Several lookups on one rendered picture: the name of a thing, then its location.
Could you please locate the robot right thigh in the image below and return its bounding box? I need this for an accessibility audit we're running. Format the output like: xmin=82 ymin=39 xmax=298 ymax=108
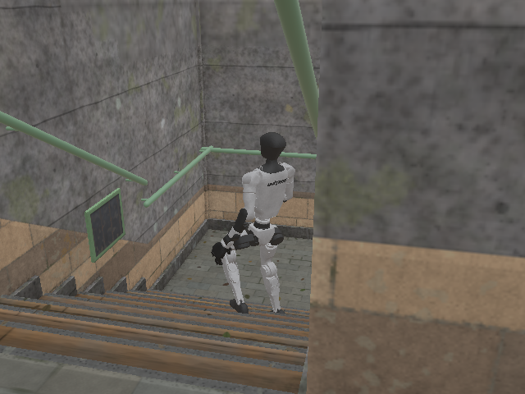
xmin=260 ymin=225 xmax=284 ymax=277

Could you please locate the right robot shin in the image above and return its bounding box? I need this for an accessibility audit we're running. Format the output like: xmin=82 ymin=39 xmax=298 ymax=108
xmin=262 ymin=262 xmax=281 ymax=313

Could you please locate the robot right upper arm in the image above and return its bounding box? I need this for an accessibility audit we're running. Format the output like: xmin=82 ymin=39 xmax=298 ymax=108
xmin=281 ymin=163 xmax=295 ymax=201

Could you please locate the robot left hand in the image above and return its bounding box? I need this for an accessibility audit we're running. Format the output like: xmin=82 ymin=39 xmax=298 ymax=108
xmin=211 ymin=242 xmax=232 ymax=265

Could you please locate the robot left forearm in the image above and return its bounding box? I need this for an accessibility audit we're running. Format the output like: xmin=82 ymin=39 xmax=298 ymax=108
xmin=221 ymin=208 xmax=248 ymax=249

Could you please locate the robot left upper arm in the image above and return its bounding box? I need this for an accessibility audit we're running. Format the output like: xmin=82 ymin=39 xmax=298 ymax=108
xmin=242 ymin=171 xmax=260 ymax=221

